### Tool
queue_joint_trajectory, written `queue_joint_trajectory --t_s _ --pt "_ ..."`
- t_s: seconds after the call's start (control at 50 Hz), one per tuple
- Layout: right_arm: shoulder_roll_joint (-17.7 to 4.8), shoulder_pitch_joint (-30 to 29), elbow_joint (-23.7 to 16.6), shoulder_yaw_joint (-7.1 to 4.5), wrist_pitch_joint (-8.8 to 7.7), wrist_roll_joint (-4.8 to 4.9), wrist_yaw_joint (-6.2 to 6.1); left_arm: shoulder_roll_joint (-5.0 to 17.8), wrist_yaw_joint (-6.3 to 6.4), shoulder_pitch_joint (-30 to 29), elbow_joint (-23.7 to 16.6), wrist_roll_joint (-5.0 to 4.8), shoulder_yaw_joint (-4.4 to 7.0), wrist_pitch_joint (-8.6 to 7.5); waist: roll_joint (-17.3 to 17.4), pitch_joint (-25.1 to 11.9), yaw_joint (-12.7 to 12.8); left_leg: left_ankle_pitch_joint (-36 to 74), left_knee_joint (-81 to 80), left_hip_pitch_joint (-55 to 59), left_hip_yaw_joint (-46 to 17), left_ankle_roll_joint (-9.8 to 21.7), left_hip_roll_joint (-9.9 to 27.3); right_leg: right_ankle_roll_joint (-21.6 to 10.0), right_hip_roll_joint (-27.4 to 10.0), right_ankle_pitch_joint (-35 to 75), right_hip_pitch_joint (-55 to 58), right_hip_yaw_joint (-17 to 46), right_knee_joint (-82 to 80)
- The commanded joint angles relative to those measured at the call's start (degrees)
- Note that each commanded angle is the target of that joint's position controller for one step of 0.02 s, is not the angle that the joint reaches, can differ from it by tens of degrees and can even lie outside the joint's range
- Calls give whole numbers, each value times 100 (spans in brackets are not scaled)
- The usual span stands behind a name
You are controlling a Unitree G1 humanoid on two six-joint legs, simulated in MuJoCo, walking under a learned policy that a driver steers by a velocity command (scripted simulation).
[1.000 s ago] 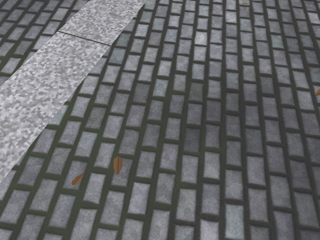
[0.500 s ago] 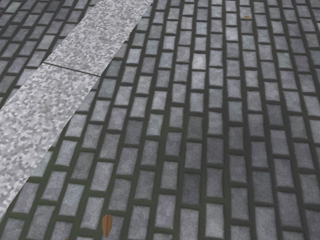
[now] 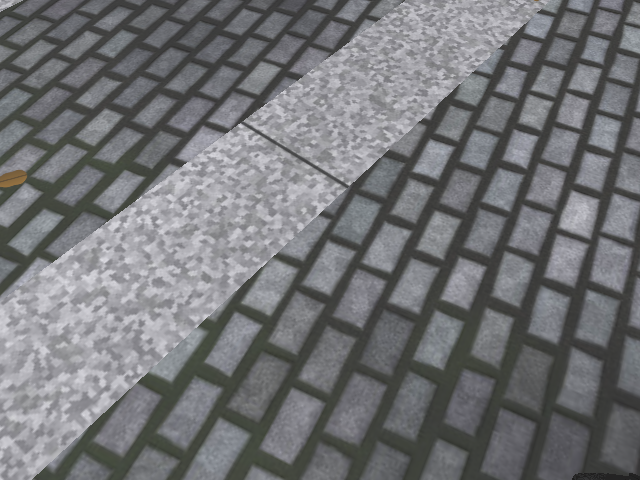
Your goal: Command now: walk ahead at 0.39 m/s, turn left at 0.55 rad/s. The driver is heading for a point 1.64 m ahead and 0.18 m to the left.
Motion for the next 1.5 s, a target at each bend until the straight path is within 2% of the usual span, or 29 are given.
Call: queue_joint_trajectory --t_s 0.02,0.04,0.06,0.08,0.12,0.2,0.26,0.34,0.38,0.4,0.42,0.44,0.46,0.48,0.5,0.54,0.6,0.64,0.7,0.72,0.74,0.76,0.78,0.8,0.88,1.14,1.42,1.46,1.5 --pt "-1226 1581 -124 -354 -107 -127 -92 785 -133 -607 -912 -206 63 -498 515 -1944 -853 1668 -1710 4881 -4070 1718 2045 -114 371 -337 -4068 1502 3274" --pt "-1028 1235 -163 -307 -154 -79 -92 733 -106 -690 -949 -176 40 -540 105 -1399 -603 2540 -1589 4049 -3202 1472 1771 -165 126 98 -3926 1468 2781" --pt "-863 889 -217 -266 -145 -18 -106 764 -47 -681 -868 -26 81 -511 -196 -998 -369 2985 -1625 3229 -2609 1255 1516 -119 -52 303 -3652 1397 2306" --pt "-766 693 -303 -227 -134 -69 -144 848 -19 -608 -869 50 133 -429 -100 -879 -183 3359 -1717 2596 -2334 1183 1418 -74 -151 475 -3218 1401 2065" --pt "-844 581 -372 -239 -106 -117 -185 717 -4 -442 -908 78 129 -247 -44 -819 28 3864 -1846 1927 -2056 1151 1250 69 -119 614 -2809 1337 1551" --pt "-1086 689 -352 -324 32 -40 -343 445 38 -745 -1039 110 25 -100 261 -996 -27 4066 -1662 1521 -1577 854 825 288 213 1598 -2530 1187 57" --pt "-1057 769 -359 -316 202 1 -441 457 -22 -1186 -1153 56 1 -64 480 -1133 -211 3276 -1484 1520 -1699 558 690 318 423 2371 -2261 1239 -778" --pt "-925 810 -374 -261 308 -47 -477 617 -91 -1422 -1240 43 47 -70 642 -1042 -308 2348 -1082 1878 -2294 437 834 241 494 2184 -2212 1405 -1511" --pt "-817 679 -400 -201 296 -53 -487 671 -125 -1235 -1206 70 88 -146 748 -978 -161 1993 -755 1969 -2541 324 816 46 461 2374 -1848 1376 -2111" --pt "-728 640 -409 -160 274 -57 -487 681 -126 -1090 -1182 112 98 -204 709 -963 -32 1717 -491 1873 -2511 150 623 -134 352 3156 -1373 1366 -2686" --pt "-475 821 -457 -74 223 -167 -482 969 -87 -970 -1228 228 138 -243 185 -1274 -104 947 224 1554 -2183 -112 253 -469 -459 4795 -544 2037 -2665" --pt "-313 1582 -405 -28 180 -171 -484 1209 -46 -995 -1242 363 163 -177 -1074 -1505 -513 -1906 1261 522 -1562 -493 -500 -1531 -1566 6716 464 3301 -2491" --pt "-658 1613 -368 -66 208 -169 -479 721 -59 -712 -1107 257 69 -123 -1480 -1741 -351 -3176 2059 123 -1447 -800 -364 -2128 -2115 6176 496 4270 -2703" --pt "-1028 1385 -313 -175 279 -115 -484 579 -91 -773 -1157 144 10 -106 -965 -1515 -198 -3011 2692 -8 -1502 -937 -223 -2039 -1837 5396 356 3993 -2712" --pt "-1028 1132 -278 -205 367 -89 -511 598 -106 -842 -1143 119 14 -62 -671 -1343 -162 -2736 3006 -158 -1407 -1032 -176 -1785 -1525 4785 202 3525 -2709" --pt "-873 983 -255 -184 501 -84 -524 622 -103 -1149 -1147 81 -10 19 -616 -968 -243 -2283 2738 17 -1355 -1117 -1 -1524 -1176 3848 -446 2953 -2938" --pt "-362 993 -162 -10 488 -87 -477 557 -104 -1346 -1068 108 -19 147 -1007 -900 -283 -1943 1128 901 -719 -1150 83 -1282 -601 3429 -919 2133 -3093" --pt "-363 865 -121 5 451 -86 -451 629 -89 -1133 -964 85 5 185 -1124 -1037 -125 -1462 292 1251 -636 -1097 125 -1352 -658 3269 -724 2176 -3043" --pt "-430 1029 71 -22 430 -121 -406 593 -84 -1035 -853 9 -37 203 -975 -981 -257 -152 -1317 2084 -476 -801 66 -1098 -563 2282 -1023 2119 -2950" --pt "-601 916 2 -33 426 -203 -407 525 -102 -877 -784 23 -73 166 -751 -943 -201 185 -1385 2416 -802 -624 344 -788 -478 1748 -1368 2055 -2934" --pt "-920 842 -83 -78 429 -262 -438 440 -147 -816 -803 125 -108 113 -83 -902 -24 528 -1356 2462 -1355 -344 907 -488 -172 1273 -1637 1693 -2595" --pt "-799 712 66 -56 403 -268 -394 202 -156 -815 -785 142 -146 87 775 -802 149 -644 -1508 1542 -1449 -91 941 -196 249 1190 -1091 1133 -2520" --pt "-464 522 -14 30 341 -287 -347 333 -143 -1038 -733 185 -133 89 609 -536 25 -1308 -1700 1134 -1416 -152 798 -45 253 1522 -794 1133 -2404" --pt "-384 558 48 62 285 -320 -342 371 -128 -1085 -688 165 -108 97 519 -434 0 -1478 -1744 992 -1334 -288 708 -60 238 1680 -698 1155 -2383" --pt "-479 839 239 63 112 -223 -378 406 -49 -894 -444 99 -85 134 298 -273 -27 -611 -1493 1131 -1132 -489 536 -185 163 2129 -718 1260 -2380" --pt "-345 1067 738 116 74 -165 -392 435 59 -832 301 33 -43 241 -15 -409 -72 494 -1353 1510 -920 -473 386 -131 138 2836 -428 1269 -2322" --pt "-304 1236 1327 186 75 -157 -419 396 132 -807 828 19 -46 321 9 -269 -70 363 -1496 1519 -791 -503 302 -132 174 2719 -406 1229 -2409" --pt "-363 1391 1458 166 102 -125 -443 299 135 -728 924 1 -67 338 173 -263 -105 -1217 -1736 1491 -874 -379 290 -137 436 1409 -547 943 -2198" --pt "-705 1480 1432 63 113 -62 -472 299 117 -963 822 -34 -60 275 657 186 -268 -3312 -2291 1376 -1714 67 806 -164 693 224 -1428 618 -1430"
Velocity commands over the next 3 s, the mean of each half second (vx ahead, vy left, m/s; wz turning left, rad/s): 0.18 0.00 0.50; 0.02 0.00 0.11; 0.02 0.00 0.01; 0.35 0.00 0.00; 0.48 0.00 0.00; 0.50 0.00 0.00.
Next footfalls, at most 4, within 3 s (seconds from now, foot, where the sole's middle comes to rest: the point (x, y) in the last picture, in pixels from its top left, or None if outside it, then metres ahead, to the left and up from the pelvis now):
0.42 right None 0.33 -0.10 -0.75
0.72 left None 0.19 0.13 -0.75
2.16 left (229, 377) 0.64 0.24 -0.75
2.70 right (303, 244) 1.00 0.10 -0.75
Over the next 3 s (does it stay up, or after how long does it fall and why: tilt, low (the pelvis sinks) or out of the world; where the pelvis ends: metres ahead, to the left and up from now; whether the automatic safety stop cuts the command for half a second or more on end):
stays up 0.96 0.17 0.03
